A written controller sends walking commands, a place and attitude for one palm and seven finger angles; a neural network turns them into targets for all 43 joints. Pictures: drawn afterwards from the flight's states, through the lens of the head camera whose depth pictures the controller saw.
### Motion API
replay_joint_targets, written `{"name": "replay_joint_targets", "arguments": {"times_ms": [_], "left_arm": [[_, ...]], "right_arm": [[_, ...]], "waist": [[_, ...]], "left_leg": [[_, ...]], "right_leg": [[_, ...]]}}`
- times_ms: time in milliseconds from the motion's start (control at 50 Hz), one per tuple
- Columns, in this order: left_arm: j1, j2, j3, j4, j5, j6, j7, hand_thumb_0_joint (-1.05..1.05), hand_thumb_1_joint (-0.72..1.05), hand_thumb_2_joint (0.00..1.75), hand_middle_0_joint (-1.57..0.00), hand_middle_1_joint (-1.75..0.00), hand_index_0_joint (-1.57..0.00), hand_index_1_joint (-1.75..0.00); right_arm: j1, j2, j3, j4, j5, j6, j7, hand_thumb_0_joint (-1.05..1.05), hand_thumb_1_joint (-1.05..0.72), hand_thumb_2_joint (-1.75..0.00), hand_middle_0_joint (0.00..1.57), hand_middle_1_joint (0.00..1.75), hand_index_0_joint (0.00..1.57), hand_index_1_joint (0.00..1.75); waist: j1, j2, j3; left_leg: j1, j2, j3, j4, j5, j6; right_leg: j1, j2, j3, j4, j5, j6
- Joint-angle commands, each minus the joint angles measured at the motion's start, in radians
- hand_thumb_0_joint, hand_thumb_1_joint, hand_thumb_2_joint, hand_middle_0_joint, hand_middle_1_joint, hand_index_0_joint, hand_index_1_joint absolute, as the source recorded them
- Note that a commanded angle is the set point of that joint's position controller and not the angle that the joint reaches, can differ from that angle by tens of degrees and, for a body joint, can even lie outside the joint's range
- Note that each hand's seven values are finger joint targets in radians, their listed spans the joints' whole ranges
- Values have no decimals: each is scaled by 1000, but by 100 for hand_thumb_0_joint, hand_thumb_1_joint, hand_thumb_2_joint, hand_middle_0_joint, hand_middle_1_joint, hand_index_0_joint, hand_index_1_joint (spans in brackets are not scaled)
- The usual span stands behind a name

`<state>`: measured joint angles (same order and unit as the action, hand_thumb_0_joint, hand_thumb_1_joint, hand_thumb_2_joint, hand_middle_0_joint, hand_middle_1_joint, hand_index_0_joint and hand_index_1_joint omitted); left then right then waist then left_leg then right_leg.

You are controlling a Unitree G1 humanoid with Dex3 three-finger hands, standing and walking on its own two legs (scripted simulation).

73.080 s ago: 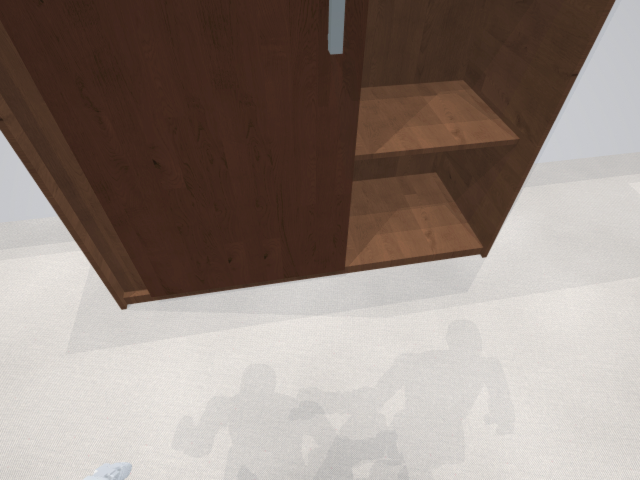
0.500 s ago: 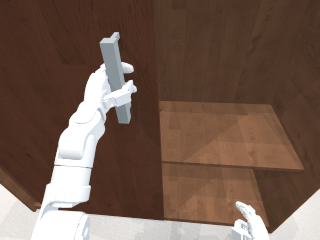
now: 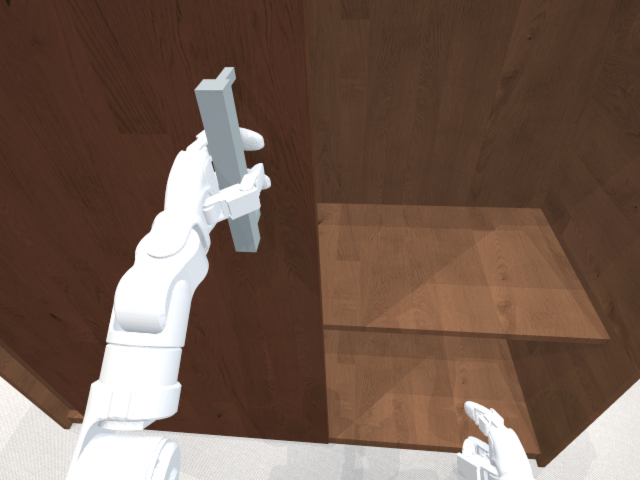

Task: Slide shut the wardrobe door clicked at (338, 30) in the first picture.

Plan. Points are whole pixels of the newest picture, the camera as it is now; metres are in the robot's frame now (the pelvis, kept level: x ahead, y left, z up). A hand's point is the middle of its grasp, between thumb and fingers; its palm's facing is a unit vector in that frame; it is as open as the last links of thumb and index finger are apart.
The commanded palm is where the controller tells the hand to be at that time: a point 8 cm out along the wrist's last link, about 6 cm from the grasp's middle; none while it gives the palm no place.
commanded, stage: grip the handle and tug to test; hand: left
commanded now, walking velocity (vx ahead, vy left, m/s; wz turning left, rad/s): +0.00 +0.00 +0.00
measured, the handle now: (238, 166) +0.40 +0.13 +0.24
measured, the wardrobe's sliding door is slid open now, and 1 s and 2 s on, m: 0.60 0.60 0.51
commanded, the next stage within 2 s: tug the door sideways, standing still in 0.12 s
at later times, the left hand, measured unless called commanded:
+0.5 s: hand (250, 189) +0.36 +0.11 +0.23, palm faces +0.02 -1.00 -0.02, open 5.8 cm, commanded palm +0.34 +0.13 +0.23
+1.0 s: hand (253, 189) +0.36 +0.10 +0.23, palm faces +0.08 -1.00 -0.03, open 5.7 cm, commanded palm +0.34 +0.10 +0.23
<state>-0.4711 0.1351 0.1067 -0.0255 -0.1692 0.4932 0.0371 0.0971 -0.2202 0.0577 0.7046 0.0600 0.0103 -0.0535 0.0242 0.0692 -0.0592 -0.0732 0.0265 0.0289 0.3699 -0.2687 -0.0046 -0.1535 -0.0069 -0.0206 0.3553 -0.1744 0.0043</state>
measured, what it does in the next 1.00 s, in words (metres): stands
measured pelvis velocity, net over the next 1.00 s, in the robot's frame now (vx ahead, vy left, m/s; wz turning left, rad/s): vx -0.03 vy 0.01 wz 0.06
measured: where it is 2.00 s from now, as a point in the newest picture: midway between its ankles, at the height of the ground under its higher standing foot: outside the picture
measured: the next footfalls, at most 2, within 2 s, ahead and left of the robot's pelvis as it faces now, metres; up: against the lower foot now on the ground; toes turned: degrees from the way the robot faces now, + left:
right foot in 1.78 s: +0.12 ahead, -0.24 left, +0.00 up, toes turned +3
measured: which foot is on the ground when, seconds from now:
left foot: down 0.00-1.00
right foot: down 0.00-1.00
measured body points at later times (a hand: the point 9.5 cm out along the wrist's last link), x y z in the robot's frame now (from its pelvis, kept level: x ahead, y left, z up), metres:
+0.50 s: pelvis +0.01 +0.00 +0.00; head -0.01 -0.01 +0.45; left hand +0.35 +0.16 +0.23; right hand +0.25 -0.19 -0.08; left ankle -0.04 +0.12 -0.75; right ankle +0.01 -0.13 -0.75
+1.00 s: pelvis -0.03 +0.01 +0.00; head -0.04 -0.01 +0.45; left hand +0.35 +0.16 +0.23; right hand +0.16 -0.19 -0.11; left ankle -0.04 +0.12 -0.75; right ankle +0.01 -0.13 -0.75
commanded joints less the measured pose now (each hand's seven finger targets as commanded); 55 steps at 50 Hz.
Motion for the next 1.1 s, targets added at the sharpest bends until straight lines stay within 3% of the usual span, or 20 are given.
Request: {"name": "replay_joint_targets", "arguments": {"times_ms": [0, 60, 100, 180, 200, 240, 320, 360, 420, 440, 540, 660, 740, 840, 900, 1020, 1040, 1060, 1080], "left_arm": [[-283, 95, -18, -338, 1, -69, -30, 0, 90, 90, -45, -140, -45, -140], [-227, 73, -32, -390, 0, -53, -34, 0, 90, 90, -45, -140, -45, -140], [-197, 95, -18, -412, 0, -38, -36, 0, 90, 90, -45, -140, -45, -140], [-166, 55, -52, -471, 2, -13, -40, 0, 90, 90, -45, -140, -45, -140], [-153, 87, -28, -486, 3, -8, -39, 0, 90, 90, -45, -140, -45, -140], [-248, 139, 22, -419, 3, 8, -34, 0, 90, 90, -45, -140, -45, -140], [-414, 43, -56, -333, 1, 30, -13, 0, 90, 90, -45, -140, -45, -140], [-437, 20, -73, -321, 10, 32, 5, 0, 90, 90, -45, -140, -45, -140], [-500, -16, -116, -322, 19, 14, 26, 0, 90, 90, -45, -140, -45, -140], [-512, -35, -135, -301, 24, 5, 30, 0, 90, 90, -45, -140, -45, -140], [-599, -89, -200, -233, 28, -53, 33, 0, 90, 90, -45, -140, -45, -140], [-732, -150, -267, -159, 36, -131, 38, 0, 90, 90, -45, -140, -45, -140], [-776, -189, -303, -98, 37, -171, 46, 0, 90, 90, -45, -140, -45, -140], [-807, -193, -306, -31, 34, -196, 50, 0, 90, 90, -45, -140, -45, -140], [-831, -178, -299, -26, 40, -211, 57, 0, 90, 90, -45, -140, -45, -140], [-814, -204, -307, 28, 35, -215, 66, 0, 90, 90, -45, -140, -45, -140], [-829, -156, -273, -27, 31, -221, 65, 0, 90, 90, -45, -140, -45, -140], [-711, 340, 96, -39, 72, -395, 101, 0, 90, 90, -45, -140, -45, -140], [-604, 153, -51, 27, 96, -460, 77, 0, 90, 90, -45, -140, -45, -140]], "right_arm": [[-216, -99, -38, -188, 1, -48, 6, 0, -90, -90, 20, 30, 20, 30], [-213, -96, -38, -200, 0, -45, 15, 0, -90, -90, 20, 30, 20, 30], [-220, -101, -40, -203, 2, -36, 19, 0, -90, -90, 20, 30, 20, 30], [-210, -96, -43, -211, 1, -34, 28, 0, -90, -90, 20, 30, 20, 30], [-215, -100, -45, -211, 2, -29, 31, 0, -90, -90, 20, 30, 20, 30], [-210, -105, -41, -188, -1, -21, 19, 0, -90, -90, 20, 30, 20, 30], [-212, -98, -39, -159, 0, -29, 11, 0, -90, -90, 20, 30, 20, 30], [-207, -94, -40, -150, 0, -31, 11, 0, -90, -90, 20, 30, 20, 30], [-205, -88, -45, -141, -2, -32, 17, 0, -90, -90, 20, 30, 20, 30], [-203, -85, -45, -134, -3, -31, 19, 0, -90, -90, 20, 30, 20, 30], [-218, -77, -43, -130, -3, -31, 18, 0, -90, -90, 20, 30, 20, 30], [-210, -68, -41, -110, -4, -47, 15, 0, -90, -90, 20, 30, 20, 30], [-198, -67, -44, -99, -3, -61, 16, 0, -90, -90, 20, 30, 20, 30], [-187, -70, -48, -82, 0, -77, 14, 0, -90, -90, 20, 30, 20, 30], [-175, -74, -52, -73, -1, -89, 14, 0, -90, -90, 20, 30, 20, 30], [-159, -75, -56, -63, 2, -103, 15, 0, -90, -90, 20, 30, 20, 30], [-161, -79, -58, -72, 1, -108, 14, 0, -90, -90, 20, 30, 20, 30], [-97, -141, -66, -101, -41, -93, -8, 0, -90, -90, 20, 30, 20, 30], [-93, -99, -59, -84, -50, -78, -10, 0, -90, -90, 20, 30, 20, 30]], "waist": [[33, -70, -283], [32, -86, -280], [40, -69, -286], [31, -94, -307], [39, -72, -312], [23, -97, -291], [-7, -76, -242], [-8, -41, -250], [-17, -14, -286], [-23, -41, -286], [-38, -72, -258], [-57, -16, -249], [-65, -39, -237], [-68, -66, -232], [-64, -17, -251], [-67, -66, -228], [-57, -58, -264], [-6, -117, -189], [-20, -163, -160]], "left_leg": [[37, -40, 9, 2, 442, 12], [29, -36, 11, 8, 472, 13], [29, -39, 13, 16, 491, 12], [48, -35, 10, 38, 577, 13], [46, -36, 13, 44, 595, 10], [39, -35, 16, 42, 576, 9], [45, -34, 5, 48, 554, 7], [59, -34, 0, 56, 570, 0], [88, -35, -9, 68, 605, -7], [89, -34, -14, 67, 599, -9], [73, -34, -33, 45, 454, -2], [87, -32, -51, 25, 364, -8], [71, -30, -64, 7, 291, -10], [53, -33, -66, -8, 213, -5], [65, -36, -69, -16, 206, -16], [43, -33, -69, -24, 182, -10], [60, -36, -65, -21, 199, -6], [-81, 26, -51, -9, 79, 44], [-89, 26, -50, -5, 14, 50]], "right_leg": [[166, 50, -47, 19, 357, -41], [171, 47, -50, 30, 396, -39], [177, 49, -49, 38, 413, -41], [180, 48, -53, 58, 496, -38], [188, 50, -52, 66, 508, -41], [174, 50, -50, 59, 498, -39], [121, 49, -51, 50, 460, -37], [111, 48, -52, 54, 453, -40], [110, 44, -53, 61, 466, -43], [106, 46, -57, 62, 457, -42], [71, 44, -58, 48, 334, -42], [30, 42, -55, 29, 229, -48], [16, 42, -58, 22, 170, -47], [12, 41, -56, 12, 122, -46], [12, 40, -55, 12, 114, -49], [5, 40, -57, 5, 103, -46], [22, 40, -52, 2, 113, -46], [9, -12, 6, 15, 43, -9], [-13, -30, 4, 23, -2, -4]]}}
